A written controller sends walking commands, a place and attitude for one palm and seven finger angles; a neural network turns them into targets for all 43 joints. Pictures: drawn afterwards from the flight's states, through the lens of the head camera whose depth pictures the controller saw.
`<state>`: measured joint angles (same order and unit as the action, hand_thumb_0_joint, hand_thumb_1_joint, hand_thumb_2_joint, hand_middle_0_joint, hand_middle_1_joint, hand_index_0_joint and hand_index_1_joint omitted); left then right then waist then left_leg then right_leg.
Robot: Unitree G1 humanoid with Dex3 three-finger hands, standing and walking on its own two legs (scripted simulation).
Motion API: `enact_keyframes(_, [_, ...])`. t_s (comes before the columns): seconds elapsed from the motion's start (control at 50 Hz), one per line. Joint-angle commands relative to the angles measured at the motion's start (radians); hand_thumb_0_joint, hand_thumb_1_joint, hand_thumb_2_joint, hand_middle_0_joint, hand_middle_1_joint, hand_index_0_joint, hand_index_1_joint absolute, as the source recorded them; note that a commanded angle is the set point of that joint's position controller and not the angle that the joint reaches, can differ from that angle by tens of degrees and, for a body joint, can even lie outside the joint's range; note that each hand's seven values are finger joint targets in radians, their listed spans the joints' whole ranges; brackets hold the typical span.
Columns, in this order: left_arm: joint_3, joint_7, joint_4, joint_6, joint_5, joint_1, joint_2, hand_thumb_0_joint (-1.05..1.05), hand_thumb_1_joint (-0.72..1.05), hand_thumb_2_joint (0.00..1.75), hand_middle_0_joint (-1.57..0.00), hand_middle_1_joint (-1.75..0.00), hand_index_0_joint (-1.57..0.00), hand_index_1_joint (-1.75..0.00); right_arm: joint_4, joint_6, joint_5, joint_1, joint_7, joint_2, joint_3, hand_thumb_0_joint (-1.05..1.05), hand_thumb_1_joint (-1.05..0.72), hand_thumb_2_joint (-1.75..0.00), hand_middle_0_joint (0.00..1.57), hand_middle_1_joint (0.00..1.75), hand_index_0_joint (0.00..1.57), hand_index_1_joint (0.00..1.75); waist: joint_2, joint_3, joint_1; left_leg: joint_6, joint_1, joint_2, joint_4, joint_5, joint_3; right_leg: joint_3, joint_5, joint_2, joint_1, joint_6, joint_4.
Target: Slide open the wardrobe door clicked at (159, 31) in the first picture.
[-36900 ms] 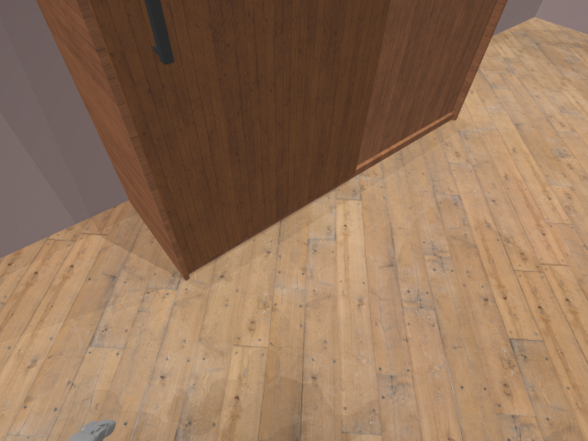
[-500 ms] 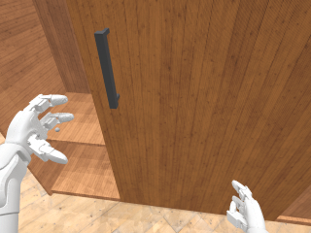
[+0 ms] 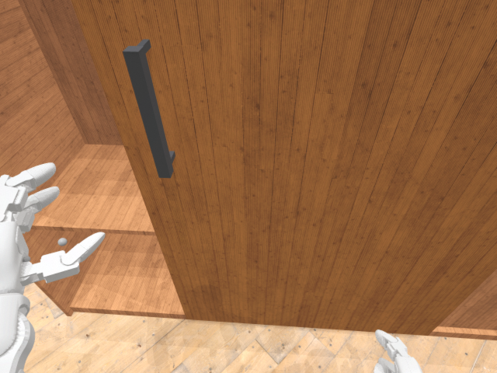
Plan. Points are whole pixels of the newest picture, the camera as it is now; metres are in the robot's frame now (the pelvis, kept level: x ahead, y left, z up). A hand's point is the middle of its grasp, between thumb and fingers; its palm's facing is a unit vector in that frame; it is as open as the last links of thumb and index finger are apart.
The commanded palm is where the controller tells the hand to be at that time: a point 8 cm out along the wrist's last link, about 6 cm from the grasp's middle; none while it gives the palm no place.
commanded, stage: draw the hand back to the body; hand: left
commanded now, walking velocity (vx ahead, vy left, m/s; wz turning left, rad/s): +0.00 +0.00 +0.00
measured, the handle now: (156, 114) +0.46 +0.22 +0.21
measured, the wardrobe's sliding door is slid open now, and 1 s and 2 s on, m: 0.50 0.50 0.50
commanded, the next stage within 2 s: step back with the hand held close in 0.60 s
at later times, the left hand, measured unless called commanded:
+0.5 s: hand (60, 264) +0.19 +0.26 +0.16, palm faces +0.48 -0.80 -0.35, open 7.5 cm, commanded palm +0.14 +0.29 +0.18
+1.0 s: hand (67, 271) +0.19 +0.26 +0.15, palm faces +0.36 -0.82 -0.44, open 7.4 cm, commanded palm +0.13 +0.30 +0.17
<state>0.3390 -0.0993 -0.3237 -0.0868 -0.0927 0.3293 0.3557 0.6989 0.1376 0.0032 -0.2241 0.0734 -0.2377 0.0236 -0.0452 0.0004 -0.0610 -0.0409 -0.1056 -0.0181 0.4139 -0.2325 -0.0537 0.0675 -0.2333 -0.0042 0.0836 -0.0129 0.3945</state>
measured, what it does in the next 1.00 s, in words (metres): stands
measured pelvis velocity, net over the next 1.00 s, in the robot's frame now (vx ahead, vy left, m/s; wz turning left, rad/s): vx -0.02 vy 0.00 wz -0.01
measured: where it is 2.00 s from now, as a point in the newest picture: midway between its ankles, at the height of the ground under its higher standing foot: outside the picture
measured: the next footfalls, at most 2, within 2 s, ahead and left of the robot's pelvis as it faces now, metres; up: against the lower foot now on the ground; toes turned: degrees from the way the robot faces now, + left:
right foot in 2.00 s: -0.24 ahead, -0.10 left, +0.00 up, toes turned -11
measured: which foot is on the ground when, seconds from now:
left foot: down 0.00-1.00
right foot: down 0.00-1.00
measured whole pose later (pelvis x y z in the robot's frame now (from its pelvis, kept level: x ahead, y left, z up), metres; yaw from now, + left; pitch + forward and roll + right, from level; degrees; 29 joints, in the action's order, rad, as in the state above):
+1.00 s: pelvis -0.02 +0.00 +0.00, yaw -1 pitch +0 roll -1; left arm 0.35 -0.11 -0.44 -0.13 -0.06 0.53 0.38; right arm 0.57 0.02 0.00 -0.18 0.08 -0.26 -0.01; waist -0.04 -0.01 -0.02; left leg -0.05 -0.24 -0.01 0.46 -0.22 -0.07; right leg 0.06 -0.20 0.00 0.21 -0.01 0.41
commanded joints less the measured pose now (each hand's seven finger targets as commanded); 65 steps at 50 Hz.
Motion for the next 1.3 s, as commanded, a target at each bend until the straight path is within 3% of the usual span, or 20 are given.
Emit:
enact_keyframes(0.0, [0.109, -0.005, -0.233, -0.067, 0.0, -0.032, 0.174, 0.0, 0.54, 0.73, -0.21, -0.51, -0.21, -0.51, -0.194, 0.049, -0.005, 0.17, -0.001, -0.107, -0.043, 0.0, -0.9, -0.9, 0.2, 0.3, 0.2, 0.3, -0.044, -0.076, -0.019, 0.02, 0.014, 0.04, -0.063, 0.238, 0.062, -0.039, 0.199, -0.007, -0.011, -0.013, -0.05])
enact_keyframes(0.08, [0.118, -0.003, -0.289, -0.063, 0.003, 0.037, 0.184, 0.0, 0.68, 0.8, -0.21, -0.43, -0.21, -0.43, -0.209, 0.04, -0.001, 0.164, -0.006, -0.108, -0.05, 0.0, -0.9, -0.9, 0.2, 0.3, 0.2, 0.3, -0.005, -0.102, -0.021, 0.021, 0.029, 0.042, -0.048, 0.31, 0.058, -0.037, 0.254, 0.0, -0.02, -0.008, -0.048])
enact_keyframes(0.2, [0.107, -0.006, -0.322, -0.048, 0.006, 0.062, 0.172, 0.0, 0.9, 0.9, -0.2, -0.3, -0.2, -0.3, -0.219, 0.025, 0.0, 0.161, 0.001, -0.098, -0.044, 0.0, -0.9, -0.9, 0.2, 0.3, 0.2, 0.3, -0.039, -0.062, -0.011, 0.02, 0.024, 0.04, -0.048, 0.281, 0.055, -0.039, 0.235, -0.003, 0.005, -0.007, -0.055])
enact_keyframes(0.3, [0.094, -0.016, -0.325, -0.042, 0.013, 0.002, 0.169, 0.0, 0.9, 0.9, -0.2, -0.3, -0.2, -0.3, -0.213, 0.022, 0.002, 0.163, 0.009, -0.097, -0.039, 0.0, -0.9, -0.9, 0.2, 0.3, 0.2, 0.3, -0.059, -0.052, -0.004, 0.019, 0.029, 0.038, -0.055, 0.232, 0.06, -0.037, 0.19, -0.003, 0.018, -0.008, -0.063])
enact_keyframes(0.36, [0.092, -0.019, -0.304, -0.039, 0.011, 0.008, 0.163, 0.0, 0.9, 0.9, -0.2, -0.3, -0.2, -0.3, -0.214, 0.02, 0.003, 0.168, 0.013, -0.094, -0.037, 0.0, -0.9, -0.9, 0.2, 0.3, 0.2, 0.3, -0.004, -0.045, -0.007, 0.015, 0.025, 0.036, -0.059, 0.202, 0.061, -0.034, 0.172, -0.002, 0.021, -0.007, -0.067])
enact_keyframes(0.48, [0.109, -0.016, -0.28, -0.034, 0.006, 0.026, 0.176, 0.0, 0.9, 0.9, -0.2, -0.3, -0.2, -0.3, -0.214, 0.017, 0.005, 0.18, 0.014, -0.096, -0.036, 0.0, -0.9, -0.9, 0.2, 0.3, 0.2, 0.3, 0.018, -0.045, -0.017, 0.009, 0.023, 0.034, -0.064, 0.181, 0.058, -0.04, 0.163, -0.003, 0.01, -0.005, -0.083])
enact_keyframes(0.64, [0.111, -0.016, -0.298, -0.043, 0.008, 0.031, 0.176, 0.0, 0.9, 0.9, -0.2, -0.3, -0.2, -0.3, -0.212, 0.022, 0.007, 0.182, 0.011, -0.088, -0.035, 0.0, -0.9, -0.9, 0.2, 0.3, 0.2, 0.3, -0.029, -0.049, -0.019, 0.011, 0.024, 0.032, -0.059, 0.204, 0.055, -0.043, 0.188, -0.008, -0.005, -0.007, -0.079])
enact_keyframes(0.68, [0.121, -0.016, -0.288, -0.043, 0.007, 0.044, 0.185, 0.0, 0.9, 0.9, -0.2, -0.3, -0.2, -0.3, -0.212, 0.024, 0.007, 0.184, 0.012, -0.093, -0.039, 0.0, -0.9, -0.9, 0.2, 0.3, 0.2, 0.3, -0.001, -0.045, -0.022, 0.011, 0.025, 0.032, -0.06, 0.207, 0.054, -0.041, 0.191, -0.005, -0.003, -0.006, -0.086])
enact_keyframes(0.7, [0.125, -0.018, -0.209, -0.037, 0.007, 0.018, 0.186, 0.0, 0.9, 0.9, -0.2, -0.3, -0.2, -0.3, -0.196, 0.016, 0.002, 0.174, 0.016, -0.095, -0.038, 0.0, -0.9, -0.9, 0.2, 0.3, 0.2, 0.3, 0.026, -0.009, -0.009, 0.01, 0.009, 0.035, -0.066, 0.191, 0.05, -0.04, 0.174, -0.006, 0.017, -0.005, -0.089])
enact_keyframes(0.72, [0.245, -0.029, -0.305, -0.083, 0.017, -0.136, 0.316, 0.0, 0.9, 0.9, -0.2, -0.3, -0.2, -0.3, -0.25, -0.007, -0.012, 0.167, 0.009, -0.118, -0.045, 0.0, -0.9, -0.9, 0.2, 0.3, 0.2, 0.3, 0.023, 0.022, 0.017, -0.01, -0.06, 0.057, -0.022, 0.117, 0.075, -0.137, 0.191, -0.061, 0.105, 0.005, -0.14])
enact_keyframes(0.74, [0.183, -0.022, -0.222, -0.092, 0.017, -0.032, 0.234, 0.0, 0.9, 0.9, -0.2, -0.3, -0.2, -0.3, -0.229, -0.017, -0.007, 0.164, 0.011, -0.104, -0.044, 0.0, -0.9, -0.9, 0.2, 0.3, 0.2, 0.3, 0.065, 0.014, 0.029, -0.011, -0.055, 0.053, 0.006, 0.11, 0.085, -0.149, 0.192, -0.088, 0.129, -0.003, -0.146])
enact_keyframes(0.76, [0.148, -0.018, -0.214, -0.094, 0.024, 0.014, 0.201, 0.0, 0.9, 0.9, -0.2, -0.3, -0.2, -0.3, -0.235, -0.024, -0.003, 0.165, 0.009, -0.106, -0.046, 0.0, -0.9, -0.9, 0.2, 0.3, 0.2, 0.3, 0.077, -0.002, 0.027, -0.011, -0.042, 0.053, 0.019, 0.133, 0.08, -0.153, 0.227, -0.099, 0.136, -0.002, -0.14])
enact_keyframes(0.82, [0.118, -0.018, -0.247, -0.107, 0.032, 0.073, 0.176, 0.0, 0.9, 0.9, -0.2, -0.3, -0.2, -0.3, -0.255, -0.045, -0.003, 0.15, 0.007, -0.112, -0.052, 0.0, -0.9, -0.9, 0.2, 0.3, 0.2, 0.3, 0.016, -0.103, 0.033, -0.007, -0.021, 0.061, 0.031, 0.256, 0.067, -0.117, 0.352, -0.101, 0.098, 0.008, -0.075])
enact_keyframes(0.86, [0.127, -0.026, -0.287, -0.11, 0.033, 0.121, 0.186, 0.0, 0.9, 0.9, -0.2, -0.3, -0.2, -0.3, -0.271, -0.056, -0.003, 0.142, 0.007, -0.117, -0.059, 0.0, -0.9, -0.9, 0.2, 0.3, 0.2, 0.3, -0.013, -0.156, 0.033, -0.009, -0.017, 0.07, 0.025, 0.309, 0.068, -0.11, 0.376, -0.09, 0.082, 0.015, -0.044])
enact_keyframes(0.94, [0.184, -0.039, -0.358, -0.118, 0.029, 0.179, 0.239, 0.0, 0.9, 0.9, -0.2, -0.3, -0.2, -0.3, -0.304, -0.079, -0.008, 0.138, 0.014, -0.119, -0.067, 0.0, -0.9, -0.9, 0.2, 0.3, 0.2, 0.3, 0.029, -0.21, 0.033, -0.007, -0.055, 0.085, 0.02, 0.358, 0.086, -0.096, 0.393, -0.071, 0.048, 0.015, 0.009])
enact_keyframes(0.98, [0.223, -0.045, -0.377, -0.125, 0.027, 0.189, 0.276, 0.0, 0.9, 0.9, -0.2, -0.3, -0.2, -0.3, -0.312, -0.083, -0.009, 0.139, 0.019, -0.123, -0.07, 0.0, -0.9, -0.9, 0.2, 0.3, 0.2, 0.3, 0.022, -0.205, 0.031, -0.007, -0.088, 0.088, 0.006, 0.328, 0.102, -0.095, 0.353, -0.064, 0.047, 0.015, 0.02])
enact_keyframes(1.08, [0.225, -0.05, -0.348, -0.143, 0.028, 0.183, 0.262, 0.0, 0.9, 0.9, -0.2, -0.3, -0.2, -0.3, -0.32, -0.082, -0.011, 0.129, 0.026, -0.128, -0.074, 0.0, -0.9, -0.9, 0.2, 0.3, 0.2, 0.3, -0.023, -0.135, 0.035, -0.024, -0.224, 0.113, -0.057, 0.146, 0.135, -0.102, 0.216, -0.035, 0.04, 0.021, 0.043])
enact_keyframes(1.2, [0.18, -0.047, -0.302, -0.167, 0.064, 0.121, 0.203, 0.0, 0.9, 0.9, -0.2, -0.3, -0.2, -0.3, -0.317, -0.045, -0.013, 0.118, 0.027, -0.144, -0.073, 0.0, -0.9, -0.9, 0.2, 0.3, 0.2, 0.3, -0.082, -0.056, 0.039, -0.073, -0.544, 0.174, -0.186, -0.346, 0.22, -0.103, 0.08, 0.002, -0.089, 0.027, 0.174])
enact_keyframes(1.26, [0.178, -0.047, -0.321, -0.182, 0.086, 0.076, 0.198, 0.0, 0.9, 0.9, -0.2, -0.3, -0.2, -0.3, -0.313, -0.026, -0.01, 0.105, 0.025, -0.15, -0.079, 0.0, -0.9, -0.9, 0.2, 0.3, 0.2, 0.3, -0.085, -0.051, 0.039, -0.094, -0.644, 0.203, -0.21, -0.484, 0.258, -0.1, 0.049, 0.019, -0.127, 0.031, 0.245])
enact_keyframes(1.28, [0.202, -0.048, -0.333, -0.189, 0.092, 0.068, 0.225, 0.0, 0.9, 0.9, -0.2, -0.3, -0.2, -0.3, -0.315, -0.018, -0.006, 0.111, 0.027, -0.154, -0.081, 0.0, -0.9, -0.9, 0.2, 0.3, 0.2, 0.3, -0.086, -0.058, 0.036, -0.1, -0.659, 0.207, -0.221, -0.505, 0.278, -0.104, 0.051, 0.033, -0.139, 0.033, 0.262])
